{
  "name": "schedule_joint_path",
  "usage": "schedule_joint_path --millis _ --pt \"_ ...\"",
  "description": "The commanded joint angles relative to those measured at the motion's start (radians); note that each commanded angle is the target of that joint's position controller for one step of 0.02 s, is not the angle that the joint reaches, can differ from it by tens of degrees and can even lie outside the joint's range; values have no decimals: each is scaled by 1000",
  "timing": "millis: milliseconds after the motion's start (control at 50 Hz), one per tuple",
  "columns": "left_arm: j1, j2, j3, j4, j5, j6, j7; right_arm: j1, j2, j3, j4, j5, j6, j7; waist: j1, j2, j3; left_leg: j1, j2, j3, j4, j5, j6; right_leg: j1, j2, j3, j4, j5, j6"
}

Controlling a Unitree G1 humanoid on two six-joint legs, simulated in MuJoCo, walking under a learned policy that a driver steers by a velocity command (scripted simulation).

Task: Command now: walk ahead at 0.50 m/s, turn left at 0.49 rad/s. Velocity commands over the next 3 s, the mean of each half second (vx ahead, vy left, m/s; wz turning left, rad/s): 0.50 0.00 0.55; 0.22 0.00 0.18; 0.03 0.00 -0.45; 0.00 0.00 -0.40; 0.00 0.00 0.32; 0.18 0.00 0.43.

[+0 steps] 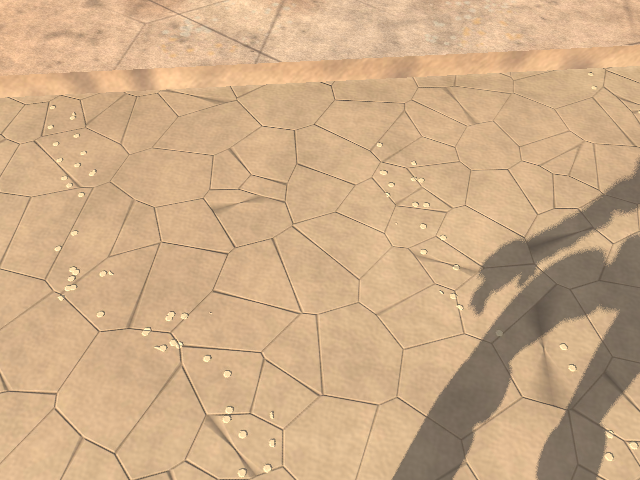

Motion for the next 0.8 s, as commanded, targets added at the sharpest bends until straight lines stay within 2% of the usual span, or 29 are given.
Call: schedule_joint_path --millis 20,40,60,100,140,220,280,340,360,380,400,420,440,460,480,500,520,540,580,600,640,720,760,800 --pt "-102 132 15 -147 -21 -78 -15 205 -160 -51 -29 -2 -8 -15 -103 -2 -183 631 306 -568 -318 -28 212 -586 -56 119 221 105 -23" --pt "-113 135 21 -147 4 -78 -9 151 -139 -44 -42 -6 -6 -18 -69 -24 -124 513 273 -490 -333 97 202 -538 -81 111 138 148 -12" --pt "-93 136 25 -148 12 -70 -9 123 -124 -37 -58 -19 -6 -22 -36 8 -115 436 250 -451 -354 185 203 -474 -97 118 108 178 -1" --pt "-58 116 23 -140 20 -50 -6 100 -124 -37 -60 -15 -6 -30 -8 30 -101 354 227 -394 -382 284 214 -435 -102 99 39 194 36" --pt "-85 92 15 -148 25 -35 0 110 -144 -43 -48 -10 -7 -42 -9 30 -74 281 198 -331 -396 334 207 -430 -92 75 -62 256 71" --pt "-239 52 -2 -180 19 -40 -4 151 -164 -50 -21 0 8 -61 -67 63 -54 218 122 -261 -375 237 136 -346 -36 59 -377 533 93" --pt "-315 66 3 -200 3 -52 -16 202 -170 -53 4 6 19 -66 -98 76 -55 252 145 -325 -343 155 114 -295 -2 73 -496 598 83" --pt "-303 107 22 -200 -3 -64 -24 205 -158 -53 12 7 27 -70 -75 101 -58 350 186 -423 -261 120 93 -272 -4 112 -561 516 46" --pt "-274 119 29 -194 -4 -68 -24 194 -157 -55 11 5 30 -71 -56 116 -61 363 194 -447 -230 138 84 -238 -5 109 -568 470 28" --pt "-206 131 39 -176 -3 -73 -21 176 -144 -52 6 3 33 -69 -17 122 -82 355 175 -446 -177 168 67 -145 -3 90 -605 466 3" --pt "-105 160 54 -159 9 -78 -14 171 -105 -38 -3 -2 31 -65 34 100 -163 317 124 -407 -37 186 36 35 -52 117 -613 460 -38" --pt "41 213 68 -150 19 -76 -4 193 -45 -15 -22 -22 28 -62 81 -27 -311 191 50 -314 241 -14 -2 293 -227 294 -598 391 -96" --pt "91 270 83 -112 24 -61 -13 328 -10 -2 -52 13 20 -61 7 -377 -385 -162 -59 -212 529 -436 -55 538 -419 768 -707 133 -248" --pt "54 166 62 -135 3 -57 -18 309 -120 -22 -17 21 22 -65 32 -233 -293 -264 29 -234 644 -385 -70 475 -414 789 -749 -67 -224" --pt "19 117 49 -141 1 -51 -12 200 -165 -36 -29 13 27 -63 58 -140 -174 -285 58 -204 665 -289 -78 360 -371 621 -759 -19 -183" --pt "-23 105 42 -143 10 -46 -11 151 -152 -37 -38 3 31 -65 44 -74 -112 -254 90 -176 648 -220 -86 251 -329 498 -774 122 -164" --pt "-45 87 36 -133 13 -43 -9 118 -138 -40 -50 -5 30 -61 32 -70 -63 -242 116 -174 607 -176 -91 177 -295 410 -794 233 -164" --pt "-58 78 31 -126 23 -46 -7 116 -116 -39 -54 -1 32 -56 13 -94 -41 -191 131 -169 581 -155 -95 111 -266 334 -810 367 -160" --pt "-68 72 29 -104 20 -54 -12 131 -73 -32 -52 0 41 -57 -13 -110 -39 -139 120 -139 519 -183 -113 60 -244 221 -808 691 -184" --pt "-71 86 33 -91 18 -56 -13 125 -56 -27 -57 -6 44 -59 -22 -106 -42 -133 113 -128 469 -186 -123 52 -246 178 -802 836 -197" --pt "-85 118 43 -71 10 -49 -11 99 -30 -15 -67 -17 47 -59 -27 -102 -65 -123 112 -107 345 -123 -138 64 -248 112 -797 981 -214" --pt "-80 138 43 -34 -5 -22 -1 14 -14 -2 -72 -17 38 -38 4 -103 -108 26 92 -51 84 115 -128 58 -205 5 -792 972 -185" --pt "-52 149 43 -8 -13 -13 0 -28 -28 -7 -84 -19 33 -29 16 -103 -112 54 81 -48 6 130 -111 99 -219 16 -761 937 -176" --pt "-60 161 46 5 -25 -5 0 -30 -50 -16 -90 -23 30 -25 -3 -108 -112 97 71 -47 -75 117 -78 119 -233 33 -697 905 -157"
Next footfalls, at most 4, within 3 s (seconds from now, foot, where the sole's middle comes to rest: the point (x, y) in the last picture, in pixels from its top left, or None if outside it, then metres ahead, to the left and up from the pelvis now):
0.40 right None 0.43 -0.10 -0.76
0.84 left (246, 436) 0.52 0.19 -0.76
1.24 right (372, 434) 0.53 -0.07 -0.76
1.76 left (263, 426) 0.54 0.16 -0.76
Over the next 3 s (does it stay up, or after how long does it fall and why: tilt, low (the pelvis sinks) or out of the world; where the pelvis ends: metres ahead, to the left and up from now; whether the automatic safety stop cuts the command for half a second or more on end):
stays up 0.56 0.06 0.02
